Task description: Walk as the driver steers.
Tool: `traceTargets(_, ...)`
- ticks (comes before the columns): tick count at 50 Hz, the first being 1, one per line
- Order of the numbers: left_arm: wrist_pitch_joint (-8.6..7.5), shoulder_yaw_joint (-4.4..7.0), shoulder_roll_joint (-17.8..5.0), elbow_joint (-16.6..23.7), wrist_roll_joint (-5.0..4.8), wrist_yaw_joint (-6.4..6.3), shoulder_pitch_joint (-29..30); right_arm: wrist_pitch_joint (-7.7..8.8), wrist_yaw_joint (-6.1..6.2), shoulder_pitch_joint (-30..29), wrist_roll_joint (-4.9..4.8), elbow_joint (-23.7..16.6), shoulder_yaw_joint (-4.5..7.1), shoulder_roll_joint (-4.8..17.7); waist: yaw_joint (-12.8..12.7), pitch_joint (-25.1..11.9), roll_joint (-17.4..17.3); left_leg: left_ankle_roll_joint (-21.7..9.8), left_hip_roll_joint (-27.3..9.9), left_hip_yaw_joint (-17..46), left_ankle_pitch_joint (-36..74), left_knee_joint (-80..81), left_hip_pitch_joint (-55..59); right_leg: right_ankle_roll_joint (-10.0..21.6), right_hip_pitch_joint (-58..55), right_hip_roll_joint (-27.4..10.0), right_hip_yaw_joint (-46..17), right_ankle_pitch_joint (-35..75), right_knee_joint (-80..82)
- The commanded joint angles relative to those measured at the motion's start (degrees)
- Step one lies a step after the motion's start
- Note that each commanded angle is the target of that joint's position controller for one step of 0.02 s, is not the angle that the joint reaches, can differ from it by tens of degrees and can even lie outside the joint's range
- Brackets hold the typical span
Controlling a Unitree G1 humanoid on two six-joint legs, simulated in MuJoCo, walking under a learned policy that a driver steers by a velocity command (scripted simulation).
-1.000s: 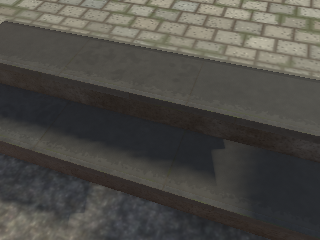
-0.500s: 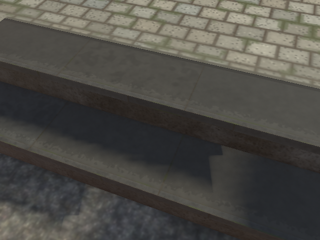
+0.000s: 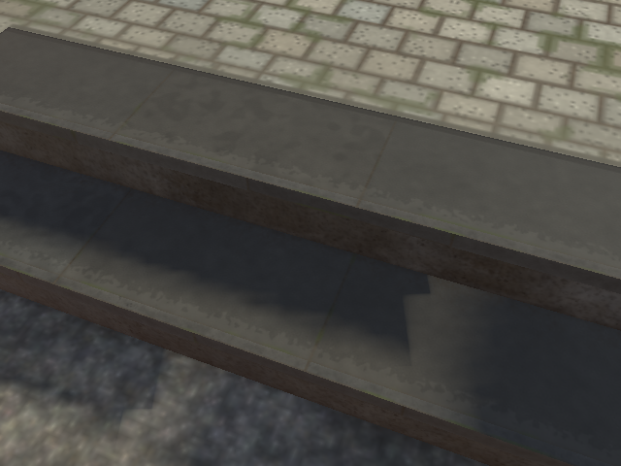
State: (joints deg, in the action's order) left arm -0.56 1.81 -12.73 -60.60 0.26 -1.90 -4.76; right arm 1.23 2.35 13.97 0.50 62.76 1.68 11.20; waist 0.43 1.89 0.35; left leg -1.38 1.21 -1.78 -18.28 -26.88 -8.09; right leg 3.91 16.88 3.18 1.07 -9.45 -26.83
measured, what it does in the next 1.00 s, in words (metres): stands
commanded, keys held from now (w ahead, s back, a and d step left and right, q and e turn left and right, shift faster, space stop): shift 1.00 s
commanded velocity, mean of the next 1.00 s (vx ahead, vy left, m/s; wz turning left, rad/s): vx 0.00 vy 0.00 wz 0.00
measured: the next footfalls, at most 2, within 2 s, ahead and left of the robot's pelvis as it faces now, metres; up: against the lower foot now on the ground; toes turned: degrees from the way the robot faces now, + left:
right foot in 1.82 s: +0.24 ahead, -0.18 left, +0.00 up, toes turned -5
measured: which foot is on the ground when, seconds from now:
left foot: down 0.00-1.00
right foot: down 0.00-1.00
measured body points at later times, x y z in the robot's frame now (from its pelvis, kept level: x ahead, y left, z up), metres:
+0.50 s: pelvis +0.01 +0.00 +0.00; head +0.02 +0.00 +0.45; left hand +0.10 +0.25 -0.14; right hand +0.02 -0.24 -0.15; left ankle -0.04 +0.10 -0.74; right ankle +0.05 -0.08 -0.74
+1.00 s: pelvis +0.01 +0.00 +0.00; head +0.02 +0.00 +0.45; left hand +0.10 +0.25 -0.14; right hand +0.02 -0.24 -0.16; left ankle -0.04 +0.10 -0.74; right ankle +0.05 -0.08 -0.74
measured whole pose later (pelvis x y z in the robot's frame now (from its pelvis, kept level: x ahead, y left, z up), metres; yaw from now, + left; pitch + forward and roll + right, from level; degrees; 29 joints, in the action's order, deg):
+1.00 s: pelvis +0.01 +0.00 +0.00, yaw +0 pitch +0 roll +0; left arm -0.7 2.0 -12.1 -61.4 0.1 -2.0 -5.6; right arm 1.7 2.6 16.0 0.3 61.1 2.6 10.1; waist 0.2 1.8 0.2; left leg -1.6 1.3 -1.7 -19.5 -27.7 -7.9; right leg 3.6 17.0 3.1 0.9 -10.9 -28.2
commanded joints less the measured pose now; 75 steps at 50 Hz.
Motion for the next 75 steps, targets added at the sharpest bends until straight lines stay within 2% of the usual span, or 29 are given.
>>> traceTargets(1, -0.60, 1.00, -6.16, 2.41, -0.02, -0.17, 1.77, 0.45, 0.16, 2.60, -0.02, -1.34, 0.95, 5.43, -0.07, -1.57, -0.34, -1.58, -3.60, 3.50, 3.63, 5.40, -6.53, 2.43, -6.04, -6.02, -7.36, 0.59, 4.74)
traceTargets(30, -0.67, 1.10, -5.55, 1.57, -0.16, -0.26, 0.58, 0.65, 0.25, 4.65, -0.14, -2.29, 1.60, 4.44, -0.21, -1.65, -0.54, -1.61, -3.55, 3.60, 5.81, 4.84, -6.16, 2.66, -6.42, -5.81, -7.00, 4.40, 3.16)
traceTargets(73, -0.73, 1.28, -5.06, 1.53, -0.25, -0.30, -0.38, 0.89, 0.43, 6.45, -0.21, -3.11, 1.83, 3.74, -0.28, -1.18, -0.62, -1.59, -3.44, 3.65, 5.38, 4.23, -6.57, 2.57, -6.07, -5.69, -6.93, 4.39, 2.36)
traceTargets(74, -0.20, 0.07, -1.43, -1.23, 1.57, -0.02, -7.53, 0.20, 0.05, 9.41, 2.54, -1.78, 0.75, 1.81, -1.35, -4.63, -2.15, -3.68, -5.42, 7.75, -7.34, 7.21, -4.07, 2.42, -6.97, -7.26, -8.72, -9.62, 4.44)
traceTargets(75, 0.27, 0.89, -3.48, -1.26, 1.42, 0.35, -7.72, -0.22, -0.44, 8.88, 2.38, -2.55, 1.27, 3.24, -0.76, -0.65, -2.42, -5.49, -5.25, 9.52, -20.84, 8.07, -4.77, 2.65, -2.41, -4.79, -7.59, -25.69, 3.09)
Velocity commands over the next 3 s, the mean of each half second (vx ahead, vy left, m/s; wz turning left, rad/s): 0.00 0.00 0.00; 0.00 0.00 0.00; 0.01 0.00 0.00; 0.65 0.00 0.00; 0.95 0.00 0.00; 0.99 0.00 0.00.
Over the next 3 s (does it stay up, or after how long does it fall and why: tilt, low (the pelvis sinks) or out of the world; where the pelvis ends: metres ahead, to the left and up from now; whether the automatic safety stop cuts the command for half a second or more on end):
stays up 0.90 -0.08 0.20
